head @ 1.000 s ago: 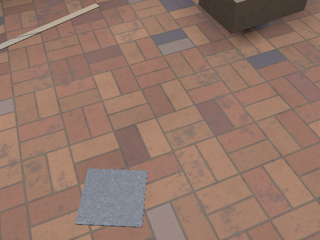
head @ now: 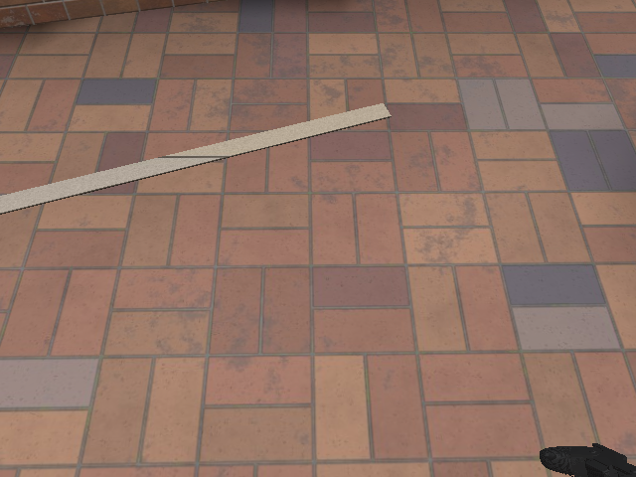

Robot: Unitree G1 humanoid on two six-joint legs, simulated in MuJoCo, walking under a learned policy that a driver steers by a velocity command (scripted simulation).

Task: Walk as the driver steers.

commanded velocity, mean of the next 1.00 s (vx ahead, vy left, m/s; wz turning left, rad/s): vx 0.08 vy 0.00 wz -0.28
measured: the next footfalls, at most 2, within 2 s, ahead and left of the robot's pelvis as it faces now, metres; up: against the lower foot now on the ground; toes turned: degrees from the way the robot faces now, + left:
left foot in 0.20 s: +0.28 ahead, +0.12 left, +0.00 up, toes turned -18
right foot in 0.56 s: +0.14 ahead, -0.06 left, +0.00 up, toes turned -12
